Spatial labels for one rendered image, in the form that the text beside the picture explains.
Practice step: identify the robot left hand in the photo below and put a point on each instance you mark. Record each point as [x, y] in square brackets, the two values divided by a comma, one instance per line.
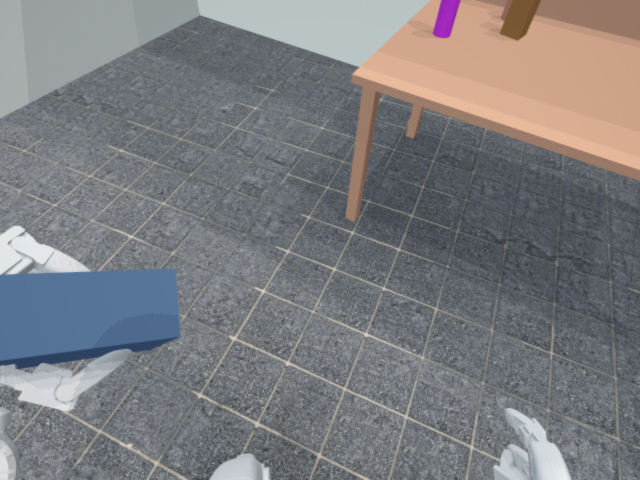
[49, 385]

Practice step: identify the table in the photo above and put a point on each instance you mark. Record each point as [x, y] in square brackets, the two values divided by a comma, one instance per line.
[571, 85]

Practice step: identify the left robot thigh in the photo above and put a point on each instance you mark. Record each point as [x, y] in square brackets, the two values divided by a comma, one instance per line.
[243, 468]

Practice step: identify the sponge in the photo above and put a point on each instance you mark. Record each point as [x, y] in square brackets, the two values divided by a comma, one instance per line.
[61, 317]

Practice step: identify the robot right hand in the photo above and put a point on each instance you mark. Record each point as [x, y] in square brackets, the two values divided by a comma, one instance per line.
[543, 460]

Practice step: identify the robot left forearm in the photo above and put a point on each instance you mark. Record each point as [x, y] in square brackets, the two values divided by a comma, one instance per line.
[9, 455]

